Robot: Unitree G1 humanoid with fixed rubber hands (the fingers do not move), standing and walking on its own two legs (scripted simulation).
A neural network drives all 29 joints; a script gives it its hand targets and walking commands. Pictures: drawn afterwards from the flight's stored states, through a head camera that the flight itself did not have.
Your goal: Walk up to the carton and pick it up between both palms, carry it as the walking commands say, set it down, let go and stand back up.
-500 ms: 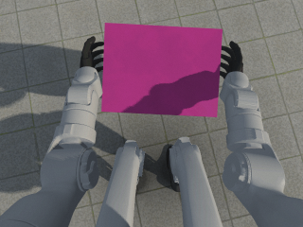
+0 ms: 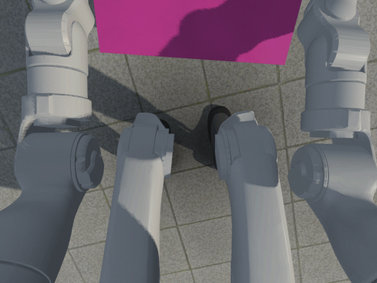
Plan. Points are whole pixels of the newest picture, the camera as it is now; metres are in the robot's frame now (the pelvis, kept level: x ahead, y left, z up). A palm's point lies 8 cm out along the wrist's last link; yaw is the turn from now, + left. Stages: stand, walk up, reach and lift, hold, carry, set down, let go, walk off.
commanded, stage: set down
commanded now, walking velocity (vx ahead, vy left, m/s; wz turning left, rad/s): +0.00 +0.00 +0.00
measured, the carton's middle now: out of the picture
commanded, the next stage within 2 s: none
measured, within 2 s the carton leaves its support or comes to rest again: rests again in 1.62 s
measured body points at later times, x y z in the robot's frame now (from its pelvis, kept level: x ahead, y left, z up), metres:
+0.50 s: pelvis +0.01 +0.00 -0.06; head +0.38 +0.00 +0.18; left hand +0.58 +0.17 -0.22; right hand +0.56 -0.19 -0.23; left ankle +0.13 +0.10 -0.41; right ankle +0.16 -0.10 -0.41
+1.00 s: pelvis +0.02 +0.00 -0.08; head +0.40 +0.01 +0.16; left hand +0.59 +0.18 -0.26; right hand +0.57 -0.19 -0.26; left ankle +0.13 +0.10 -0.41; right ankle +0.16 -0.10 -0.41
